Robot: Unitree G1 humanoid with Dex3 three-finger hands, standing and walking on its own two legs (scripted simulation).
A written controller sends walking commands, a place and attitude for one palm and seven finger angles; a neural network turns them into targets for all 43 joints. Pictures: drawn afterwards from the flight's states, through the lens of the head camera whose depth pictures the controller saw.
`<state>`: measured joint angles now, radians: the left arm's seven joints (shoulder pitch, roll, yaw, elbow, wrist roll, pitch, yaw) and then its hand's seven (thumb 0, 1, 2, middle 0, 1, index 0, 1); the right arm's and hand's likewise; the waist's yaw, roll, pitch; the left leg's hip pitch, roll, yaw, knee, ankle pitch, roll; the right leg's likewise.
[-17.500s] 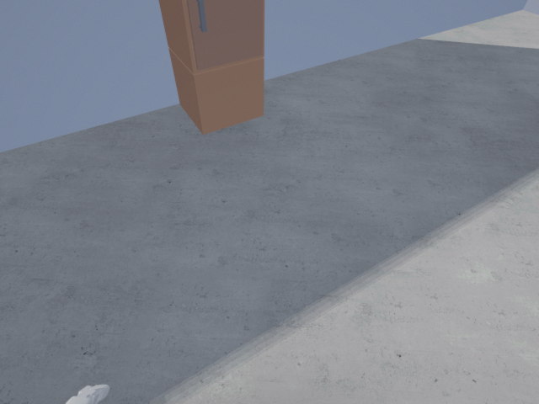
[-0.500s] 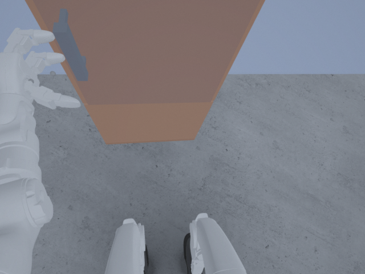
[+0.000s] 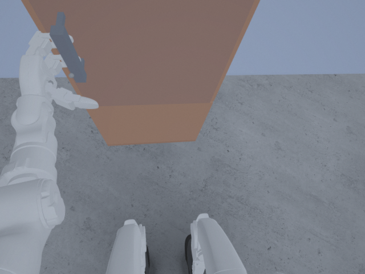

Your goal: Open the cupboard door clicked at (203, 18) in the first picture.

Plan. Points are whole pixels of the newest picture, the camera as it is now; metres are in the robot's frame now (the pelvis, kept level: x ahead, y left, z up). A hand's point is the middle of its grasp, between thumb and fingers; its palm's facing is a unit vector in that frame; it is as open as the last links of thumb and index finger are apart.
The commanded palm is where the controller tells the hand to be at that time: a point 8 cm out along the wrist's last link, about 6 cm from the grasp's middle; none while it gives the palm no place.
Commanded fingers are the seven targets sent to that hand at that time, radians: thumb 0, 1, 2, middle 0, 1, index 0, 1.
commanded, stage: slide the fingers in behind the handle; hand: left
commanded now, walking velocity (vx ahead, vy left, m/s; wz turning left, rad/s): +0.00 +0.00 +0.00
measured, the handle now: (71, 50) +0.56 +0.20 +0.06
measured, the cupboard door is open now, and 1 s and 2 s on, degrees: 0 0 3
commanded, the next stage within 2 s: close the thumb around the handle in 0.84 s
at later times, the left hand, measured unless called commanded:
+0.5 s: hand (84, 74) +0.52 +0.17 +0.04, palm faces +0.04 -1.00 -0.02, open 13.9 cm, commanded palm +0.50 +0.19 +0.05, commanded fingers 0.00 -0.50 0.30 -0.30 -1.20 -0.30 -1.20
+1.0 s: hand (85, 74) +0.52 +0.17 +0.04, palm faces +0.05 -1.00 -0.03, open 13.8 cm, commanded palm +0.50 +0.19 +0.05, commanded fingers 0.00 -0.28 0.40 -0.32 -1.22 -0.32 -1.22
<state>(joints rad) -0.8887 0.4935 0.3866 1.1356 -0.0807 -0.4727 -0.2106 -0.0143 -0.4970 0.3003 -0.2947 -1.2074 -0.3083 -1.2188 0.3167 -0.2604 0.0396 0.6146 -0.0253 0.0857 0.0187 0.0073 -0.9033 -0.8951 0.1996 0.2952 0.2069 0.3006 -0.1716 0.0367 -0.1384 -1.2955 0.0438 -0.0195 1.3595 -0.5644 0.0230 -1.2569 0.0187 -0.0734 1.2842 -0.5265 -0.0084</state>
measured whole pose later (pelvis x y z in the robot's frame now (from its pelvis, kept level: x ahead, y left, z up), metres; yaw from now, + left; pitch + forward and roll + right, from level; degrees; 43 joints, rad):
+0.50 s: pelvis +0.00 +0.00 +0.00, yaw +1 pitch +29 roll -4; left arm -0.92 0.42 0.30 1.16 -0.07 -0.49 -0.12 -0.01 -0.50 0.30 -0.28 -1.23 -0.31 -1.23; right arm 0.32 -0.26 0.02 0.63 -0.04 0.09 0.03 0.01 -0.90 -0.90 0.20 0.30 0.21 0.30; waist -0.17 0.04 -0.15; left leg -1.29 0.03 -0.03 1.35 -0.56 0.02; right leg -1.25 0.01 -0.08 1.28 -0.53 -0.01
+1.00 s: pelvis +0.00 +0.00 +0.00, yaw +1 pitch +29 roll -4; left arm -0.93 0.42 0.30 1.18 -0.07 -0.50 -0.11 -0.01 -0.49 0.30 -0.29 -1.23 -0.31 -1.23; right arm 0.33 -0.26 0.03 0.63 -0.04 0.10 0.03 0.01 -0.90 -0.90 0.20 0.30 0.21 0.30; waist -0.17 0.04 -0.15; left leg -1.30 0.03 -0.03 1.35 -0.56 0.02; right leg -1.26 0.01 -0.08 1.28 -0.53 -0.01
